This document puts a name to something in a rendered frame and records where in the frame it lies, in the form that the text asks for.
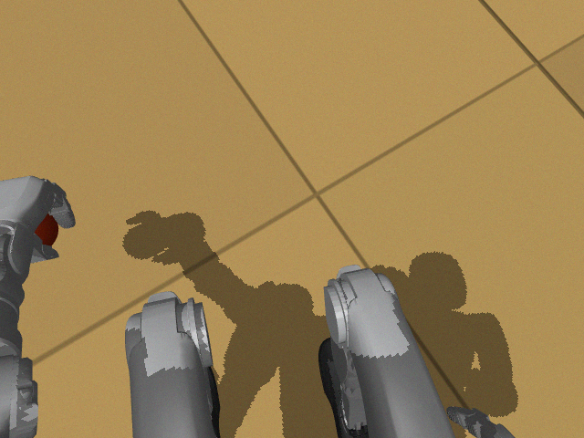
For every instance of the right robot hand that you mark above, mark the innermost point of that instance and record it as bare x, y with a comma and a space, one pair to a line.
477, 423

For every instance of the right robot foot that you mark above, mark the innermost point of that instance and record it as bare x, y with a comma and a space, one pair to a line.
331, 386

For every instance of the ball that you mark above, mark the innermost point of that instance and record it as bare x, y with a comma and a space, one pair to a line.
48, 230

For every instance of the left robot arm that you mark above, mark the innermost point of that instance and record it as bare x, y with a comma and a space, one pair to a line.
18, 393

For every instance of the left robot hand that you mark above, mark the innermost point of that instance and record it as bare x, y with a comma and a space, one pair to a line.
27, 201

